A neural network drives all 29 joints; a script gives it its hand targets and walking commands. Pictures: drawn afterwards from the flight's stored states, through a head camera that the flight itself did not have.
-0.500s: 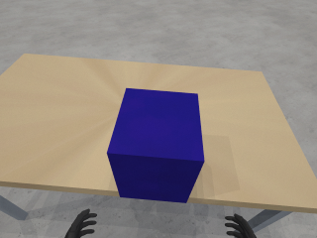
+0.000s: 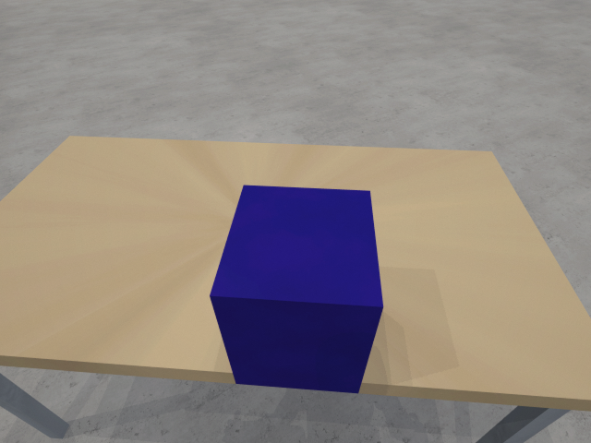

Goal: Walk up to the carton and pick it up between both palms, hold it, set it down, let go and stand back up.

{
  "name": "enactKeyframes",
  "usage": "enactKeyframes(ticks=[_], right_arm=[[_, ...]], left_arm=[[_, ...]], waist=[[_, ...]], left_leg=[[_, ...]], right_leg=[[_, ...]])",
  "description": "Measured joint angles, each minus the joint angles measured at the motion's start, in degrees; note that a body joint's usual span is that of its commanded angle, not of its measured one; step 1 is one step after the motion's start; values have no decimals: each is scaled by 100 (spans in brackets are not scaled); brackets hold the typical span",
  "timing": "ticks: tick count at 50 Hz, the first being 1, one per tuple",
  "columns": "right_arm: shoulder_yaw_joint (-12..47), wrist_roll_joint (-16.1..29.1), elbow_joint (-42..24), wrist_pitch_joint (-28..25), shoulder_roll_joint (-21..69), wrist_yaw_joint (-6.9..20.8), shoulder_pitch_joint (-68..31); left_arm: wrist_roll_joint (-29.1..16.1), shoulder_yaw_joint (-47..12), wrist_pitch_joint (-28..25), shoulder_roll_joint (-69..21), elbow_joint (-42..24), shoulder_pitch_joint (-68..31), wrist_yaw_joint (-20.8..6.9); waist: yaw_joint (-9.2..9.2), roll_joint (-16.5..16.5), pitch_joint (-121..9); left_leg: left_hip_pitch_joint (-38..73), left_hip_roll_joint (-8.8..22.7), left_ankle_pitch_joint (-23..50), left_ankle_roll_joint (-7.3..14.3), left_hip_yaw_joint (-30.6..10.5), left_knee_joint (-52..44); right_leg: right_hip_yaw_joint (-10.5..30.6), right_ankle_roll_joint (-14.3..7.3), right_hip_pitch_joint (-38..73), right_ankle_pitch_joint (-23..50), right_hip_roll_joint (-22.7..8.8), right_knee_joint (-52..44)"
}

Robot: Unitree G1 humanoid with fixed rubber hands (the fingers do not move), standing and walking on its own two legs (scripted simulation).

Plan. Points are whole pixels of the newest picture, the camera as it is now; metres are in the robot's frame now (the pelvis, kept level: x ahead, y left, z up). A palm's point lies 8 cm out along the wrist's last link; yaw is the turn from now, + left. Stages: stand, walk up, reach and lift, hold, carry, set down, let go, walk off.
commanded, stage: stand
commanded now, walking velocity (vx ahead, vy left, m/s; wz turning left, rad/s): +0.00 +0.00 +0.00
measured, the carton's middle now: (301, 289) +0.37 +0.00 +0.00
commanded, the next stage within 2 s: none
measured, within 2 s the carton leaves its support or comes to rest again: neither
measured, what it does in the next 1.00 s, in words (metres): stands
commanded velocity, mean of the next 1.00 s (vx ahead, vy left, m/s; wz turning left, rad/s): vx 0.00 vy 0.00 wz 0.00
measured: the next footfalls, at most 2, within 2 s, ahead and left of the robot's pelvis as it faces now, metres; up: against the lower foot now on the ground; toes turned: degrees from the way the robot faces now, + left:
none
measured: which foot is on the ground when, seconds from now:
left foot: down 0.00-1.00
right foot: down 0.00-1.00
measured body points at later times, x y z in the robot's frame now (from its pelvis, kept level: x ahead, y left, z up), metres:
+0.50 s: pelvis -0.03 +0.01 +0.00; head -0.04 +0.01 +0.45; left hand +0.03 +0.30 -0.13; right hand +0.03 -0.28 -0.14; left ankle -0.01 +0.11 -0.74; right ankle -0.01 -0.11 -0.74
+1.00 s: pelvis -0.03 +0.01 +0.00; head -0.03 +0.01 +0.45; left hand +0.02 +0.30 -0.13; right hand +0.04 -0.28 -0.14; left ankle -0.01 +0.11 -0.74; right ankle -0.01 -0.11 -0.74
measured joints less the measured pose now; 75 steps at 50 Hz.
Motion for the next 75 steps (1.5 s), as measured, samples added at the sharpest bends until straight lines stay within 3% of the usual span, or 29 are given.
enactKeyframes(ticks=[22,75], right_arm=[[43,13,525,-23,93,39,-312],[19,58,618,-10,109,26,-578]], left_arm=[[-19,-112,-5,-157,556,-179,0],[-34,-143,43,-87,649,-436,29]], waist=[[20,-70,117],[28,-138,317]], left_leg=[[-19,-104,450,83,29,-422],[105,-156,396,111,10,-550]], right_leg=[[69,88,-90,383,-95,-281],[159,147,4,314,-134,-365]])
